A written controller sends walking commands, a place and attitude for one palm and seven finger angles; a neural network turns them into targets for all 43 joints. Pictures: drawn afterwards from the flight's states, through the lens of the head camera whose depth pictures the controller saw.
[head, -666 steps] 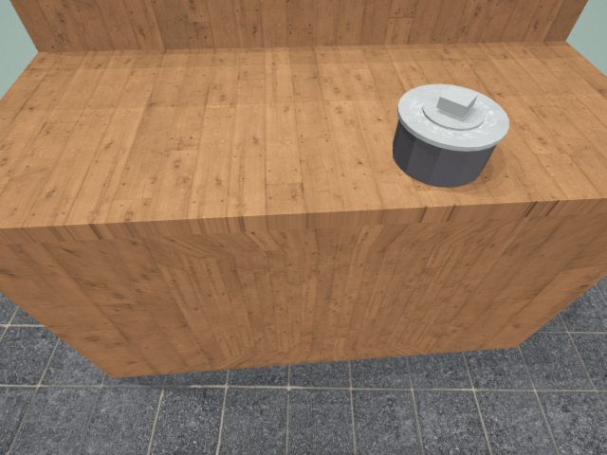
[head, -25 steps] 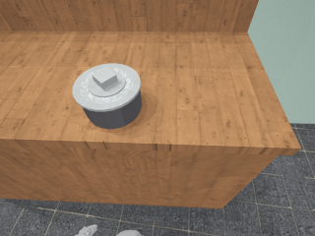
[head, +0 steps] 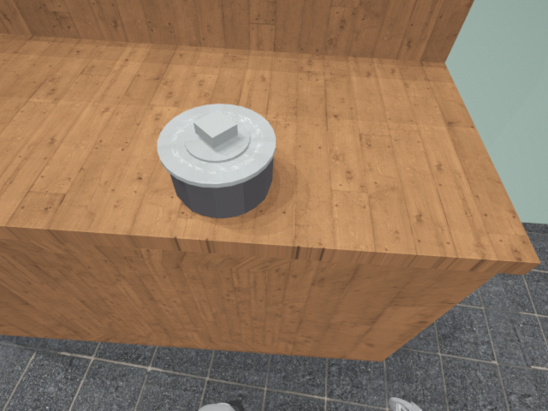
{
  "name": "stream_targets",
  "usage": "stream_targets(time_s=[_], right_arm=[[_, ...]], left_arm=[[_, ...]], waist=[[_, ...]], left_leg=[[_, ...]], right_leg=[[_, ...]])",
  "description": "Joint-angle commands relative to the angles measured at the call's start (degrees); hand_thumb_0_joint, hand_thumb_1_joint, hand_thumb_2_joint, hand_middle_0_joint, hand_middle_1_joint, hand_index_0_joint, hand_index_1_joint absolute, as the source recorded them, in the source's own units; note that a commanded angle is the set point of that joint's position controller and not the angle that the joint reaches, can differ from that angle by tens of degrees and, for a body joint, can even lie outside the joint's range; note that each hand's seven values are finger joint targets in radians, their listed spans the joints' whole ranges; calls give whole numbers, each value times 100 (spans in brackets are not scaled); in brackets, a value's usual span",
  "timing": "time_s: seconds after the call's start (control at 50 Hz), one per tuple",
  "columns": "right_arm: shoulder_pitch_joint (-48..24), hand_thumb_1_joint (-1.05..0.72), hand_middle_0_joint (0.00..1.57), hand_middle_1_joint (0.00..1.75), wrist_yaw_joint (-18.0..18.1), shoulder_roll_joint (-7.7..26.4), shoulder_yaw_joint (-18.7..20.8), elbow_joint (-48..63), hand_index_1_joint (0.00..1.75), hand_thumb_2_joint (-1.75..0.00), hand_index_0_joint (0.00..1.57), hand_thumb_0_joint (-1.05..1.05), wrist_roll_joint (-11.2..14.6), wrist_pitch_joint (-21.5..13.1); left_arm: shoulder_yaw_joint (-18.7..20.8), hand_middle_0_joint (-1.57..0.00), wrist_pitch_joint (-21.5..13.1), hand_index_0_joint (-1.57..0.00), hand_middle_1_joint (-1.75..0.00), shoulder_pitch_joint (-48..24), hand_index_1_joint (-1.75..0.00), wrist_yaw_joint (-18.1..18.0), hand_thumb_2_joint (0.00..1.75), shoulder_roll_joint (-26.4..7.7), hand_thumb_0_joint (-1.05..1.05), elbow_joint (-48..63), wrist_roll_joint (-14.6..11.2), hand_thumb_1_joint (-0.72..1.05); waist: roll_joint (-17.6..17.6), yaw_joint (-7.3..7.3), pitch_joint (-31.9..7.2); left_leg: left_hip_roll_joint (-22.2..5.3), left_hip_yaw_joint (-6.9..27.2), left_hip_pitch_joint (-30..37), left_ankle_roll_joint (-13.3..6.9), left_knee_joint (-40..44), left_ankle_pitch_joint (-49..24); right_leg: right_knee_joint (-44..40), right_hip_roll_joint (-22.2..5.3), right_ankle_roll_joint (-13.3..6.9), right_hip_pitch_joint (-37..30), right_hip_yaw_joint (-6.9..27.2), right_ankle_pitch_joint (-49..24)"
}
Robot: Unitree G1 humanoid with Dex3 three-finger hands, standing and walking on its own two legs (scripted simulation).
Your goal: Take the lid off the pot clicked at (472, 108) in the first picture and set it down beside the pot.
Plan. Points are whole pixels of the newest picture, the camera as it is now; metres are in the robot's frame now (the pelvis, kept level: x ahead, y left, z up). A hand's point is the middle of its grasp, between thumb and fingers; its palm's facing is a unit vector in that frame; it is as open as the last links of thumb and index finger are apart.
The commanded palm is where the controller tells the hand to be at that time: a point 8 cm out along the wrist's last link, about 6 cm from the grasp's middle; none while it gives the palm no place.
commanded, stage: come to a stop and stand still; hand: left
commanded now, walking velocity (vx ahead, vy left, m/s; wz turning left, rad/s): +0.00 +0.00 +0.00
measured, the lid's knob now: (216, 128) +0.47 +0.12 +0.15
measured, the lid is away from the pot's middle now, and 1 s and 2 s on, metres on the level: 0.00 0.00 0.00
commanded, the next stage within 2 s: look again from close up in 0.64 s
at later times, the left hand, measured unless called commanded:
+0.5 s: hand out of the picture -0.01 +0.15 -0.17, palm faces +0.04 -0.98 -0.18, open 7.3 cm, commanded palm none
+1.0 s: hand out of the picture +0.00 +0.19 -0.18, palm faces +0.01 -0.98 -0.21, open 7.4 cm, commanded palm none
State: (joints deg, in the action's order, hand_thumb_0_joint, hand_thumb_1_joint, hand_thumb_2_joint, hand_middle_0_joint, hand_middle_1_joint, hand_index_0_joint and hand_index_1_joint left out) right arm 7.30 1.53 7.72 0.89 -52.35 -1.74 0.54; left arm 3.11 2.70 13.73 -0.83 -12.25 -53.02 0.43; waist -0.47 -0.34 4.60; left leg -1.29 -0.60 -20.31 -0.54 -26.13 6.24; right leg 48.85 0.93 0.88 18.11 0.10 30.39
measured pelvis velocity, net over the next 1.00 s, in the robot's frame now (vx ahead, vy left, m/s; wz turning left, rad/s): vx -0.01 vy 0.02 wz -0.01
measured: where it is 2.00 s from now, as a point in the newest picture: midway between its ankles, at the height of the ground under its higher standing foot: outside the picture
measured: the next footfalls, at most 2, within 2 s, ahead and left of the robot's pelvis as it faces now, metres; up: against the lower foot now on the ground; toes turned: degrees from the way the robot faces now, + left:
right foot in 0.08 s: -0.01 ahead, -0.13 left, +0.00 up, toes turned +0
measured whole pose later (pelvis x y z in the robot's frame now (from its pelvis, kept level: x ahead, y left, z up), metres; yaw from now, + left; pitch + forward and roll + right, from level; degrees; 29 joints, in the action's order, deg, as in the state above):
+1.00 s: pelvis -0.01 +0.02 -0.01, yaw -1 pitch +0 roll -1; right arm 16.5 1.0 10.1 0.9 -57.4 -1.1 -0.4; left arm -0.1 -0.7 18.4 -2.7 -8.7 -58.8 0.8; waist 1.3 0.5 0.4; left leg 0.9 0.0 -19.5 -2.1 -35.4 15.6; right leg 32.4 -0.6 1.3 11.9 1.4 20.2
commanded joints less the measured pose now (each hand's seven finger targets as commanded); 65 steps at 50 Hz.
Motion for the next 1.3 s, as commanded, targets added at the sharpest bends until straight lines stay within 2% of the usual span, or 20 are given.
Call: stream_targets(time_s=[0.0,0.02,0.04,0.06,0.08,0.1,0.16,0.22,0.26,0.3,0.4,0.7,0.72,0.74,0.76,0.84,0.86,0.9,1.0,1.28], right_arm=[[529,-90,20,30,65,1210,428,36,30,-90,20,0,64,7],[471,-90,20,30,45,1012,407,65,30,-90,20,0,115,25],[476,-90,20,30,17,670,341,123,30,-90,20,0,168,53],[387,-90,20,30,-41,544,292,166,30,-90,20,0,154,99],[221,-90,20,30,-56,607,297,137,30,-90,20,0,98,117],[236,-90,20,30,-55,588,288,44,30,-90,20,0,88,109],[765,-90,20,30,-30,486,249,-380,30,-90,20,0,124,10],[848,-90,20,30,24,599,169,-527,30,-90,20,0,116,-92],[799,-90,20,30,65,639,132,-628,30,-90,20,0,107,-114],[865,-90,20,30,56,647,108,-742,30,-90,20,0,110,-127],[1033,-90,20,30,41,654,112,-806,30,-90,20,0,89,-72],[1223,-90,20,30,46,537,113,-840,30,-90,20,0,103,-115],[428,-90,20,30,-26,740,93,-463,30,-90,20,0,129,-146],[893,-90,20,30,-96,414,79,-345,30,-90,20,0,100,-82],[1126,-90,20,30,-116,460,103,-355,30,-90,20,0,32,-36],[1232,-90,20,30,-113,613,108,-257,30,-90,20,0,69,-140],[1193,-90,20,30,-99,661,101,-214,30,-90,20,0,67,-155],[1094,-90,20,30,-76,798,99,-163,30,-90,20,0,77,-209],[891,-90,20,30,-44,877,96,-160,30,-90,20,0,109,-255],[590,-90,20,30,-27,1011,112,-212,30,-90,20,0,135,-255]], left_arm=[[102,-20,-157,-20,-30,752,-30,2,90,-247,0,97,-1,90],[128,-20,-187,-20,-30,926,-30,-28,90,-394,0,44,37,90],[158,-20,-212,-20,-30,777,-30,-58,90,-729,0,85,83,90],[152,-20,-212,-20,-30,374,-30,-44,90,-1008,0,266,65,90],[149,-20,-269,-20,-30,155,-30,-60,90,-919,0,305,61,90],[135,-20,-311,-20,-30,10,-30,-78,90,-833,0,265,58,90],[44,-20,-368,-20,-30,-73,-30,-64,90,-580,0,85,10,90],[-20,-20,-362,-20,-30,239,-30,-66,90,-406,0,-87,-30,90],[-25,-20,-354,-20,-30,360,-30,-65,90,-342,0,-218,-41,90],[-21,-20,-315,-20,-30,345,-30,-66,90,-403,0,-344,-54,90],[-32,-20,-287,-20,-30,325,-30,-52,90,-417,0,-467,-38,90],[-43,-20,-327,-20,-30,567,-30,-73,90,-219,0,-579,-7,90],[-144,-20,-497,-20,-30,1238,-30,-304,90,-260,0,-812,105,90],[-163,-20,-520,-20,-30,626,-30,-269,90,-541,0,-493,91,90],[-83,-20,-507,-20,-30,420,-30,-232,90,-694,0,-343,46,90],[-168,-20,-480,-20,-30,403,-30,-234,90,-330,0,-235,59,90],[-151,-20,-433,-20,-30,453,-30,-212,90,-332,0,-248,61,90],[-182,-20,-422,-20,-30,790,-30,-225,90,-195,0,-314,53,90],[-202,-20,-411,-20,-30,844,-30,-225,90,-220,0,-338,46,90],[-177,-20,-345,-20,-30,650,-30,-192,90,-528,0,-235,33,90]], waist=[[669,-3,-913],[194,-79,-731],[-843,14,-434],[-1104,54,-158],[-1109,-6,-125],[-1235,37,31],[-692,226,-217],[-139,106,-115],[-163,-20,25],[532,-9,-98],[151,24,41],[41,57,35],[-203,-313,46],[-234,243,-216],[174,238,-713],[-142,280,69],[327,187,75],[476,38,-55],[91,-30,-209],[179,-13,-480]], left_leg=[[-1081,1151,692,-553,528,-16],[-689,821,187,-250,175,810],[-137,278,-340,100,-476,1636],[52,86,-113,245,-933,1875],[32,191,9,208,-1363,1792],[8,267,-83,159,-1534,1684],[21,95,522,186,-883,891],[-320,541,946,89,126,-167],[-406,623,771,67,277,-153],[-395,681,663,58,437,109],[-263,603,576,109,594,1056],[-278,629,696,50,542,789],[-166,245,372,174,-788,782],[-55,181,458,134,-951,1277],[15,156,742,130,-865,1030],[-182,385,399,-19,-437,879],[-238,600,248,-91,-206,981],[-488,1036,9,-282,132,729],[-444,932,280,-305,109,183],[-431,761,891,-270,111,-575]], right_leg=[[-2035,-52,-102,-788,-137,-1061],[-2889,-253,-158,-1138,169,-1433],[-3478,-1100,-489,-937,1343,-839],[-3944,-1784,-941,-40,1815,-87],[-4003,-1789,-1091,351,1991,-88],[-3821,-1577,-1087,283,1803,-754],[-3009,-1143,-908,-107,921,-2401],[-2738,-671,-429,-24,615,-1912],[-2949,-527,-343,-230,628,-1711],[-2882,-527,-321,-498,585,-1569],[-3196,-542,-352,-306,645,-748],[-3048,-503,-335,-50,571,-1036],[-3326,-910,-193,-250,1130,-2219],[-3516,-1249,-483,130,1317,-522],[-3237,-1235,-726,-37,1267,-625],[-2686,-656,-566,486,655,-468],[-2442,-516,-501,351,483,-511],[-2078,-284,-408,-118,270,-958],[-2157,-353,-328,-421,283,-1531],[-2274,-456,-189,-627,260,-2097]])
